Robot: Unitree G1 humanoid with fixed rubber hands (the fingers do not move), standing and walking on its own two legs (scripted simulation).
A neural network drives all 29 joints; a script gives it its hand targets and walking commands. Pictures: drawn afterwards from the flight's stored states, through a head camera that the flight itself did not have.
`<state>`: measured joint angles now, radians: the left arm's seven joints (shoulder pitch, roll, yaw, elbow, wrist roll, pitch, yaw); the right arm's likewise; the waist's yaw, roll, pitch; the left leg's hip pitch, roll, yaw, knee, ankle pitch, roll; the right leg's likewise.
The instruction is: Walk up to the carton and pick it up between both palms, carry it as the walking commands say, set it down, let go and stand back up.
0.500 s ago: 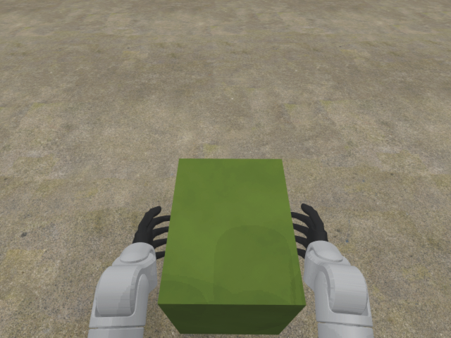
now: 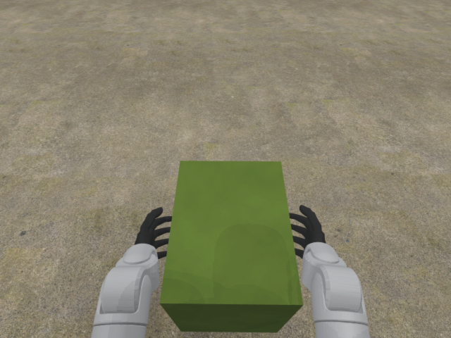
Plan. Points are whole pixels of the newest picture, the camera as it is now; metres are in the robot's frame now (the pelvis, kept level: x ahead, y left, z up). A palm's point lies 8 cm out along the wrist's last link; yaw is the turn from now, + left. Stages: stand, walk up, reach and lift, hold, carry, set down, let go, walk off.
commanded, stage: hold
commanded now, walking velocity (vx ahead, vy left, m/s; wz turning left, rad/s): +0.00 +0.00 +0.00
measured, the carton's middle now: (229, 248) +0.31 +0.00 -0.02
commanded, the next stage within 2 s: set down in 0.78 s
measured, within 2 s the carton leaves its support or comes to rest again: neither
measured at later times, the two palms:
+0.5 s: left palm (152, 244) +0.27 +0.13 +0.05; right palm (319, 241) +0.28 -0.15 +0.06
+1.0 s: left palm (155, 247) +0.28 +0.13 +0.03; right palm (317, 247) +0.28 -0.15 +0.04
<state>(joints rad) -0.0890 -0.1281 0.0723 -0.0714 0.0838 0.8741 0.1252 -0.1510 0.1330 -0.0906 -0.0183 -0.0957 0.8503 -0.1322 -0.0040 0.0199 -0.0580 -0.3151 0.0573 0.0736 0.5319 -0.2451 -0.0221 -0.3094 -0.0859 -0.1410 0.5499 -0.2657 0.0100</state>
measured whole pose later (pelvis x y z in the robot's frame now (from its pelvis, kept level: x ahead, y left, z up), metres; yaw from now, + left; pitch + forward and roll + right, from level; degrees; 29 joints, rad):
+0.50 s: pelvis -0.01 +0.00 +0.01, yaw +3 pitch -7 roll +0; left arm -0.30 -0.16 0.21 0.31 0.29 0.77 0.02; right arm -0.36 0.18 -0.27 0.35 -0.29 0.74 -0.05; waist -0.06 -0.01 -0.01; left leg -0.14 0.00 -0.08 0.46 -0.20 -0.03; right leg -0.11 0.00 0.06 0.47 -0.24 0.02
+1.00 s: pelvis -0.01 -0.01 +0.01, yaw +3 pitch -6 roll +0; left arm -0.29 -0.16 0.21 0.38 0.30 0.70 0.00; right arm -0.31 0.17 -0.26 0.38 -0.30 0.69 -0.02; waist -0.06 0.01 0.01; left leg -0.13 -0.01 -0.10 0.43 -0.19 -0.03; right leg -0.10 0.01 0.07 0.43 -0.23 0.02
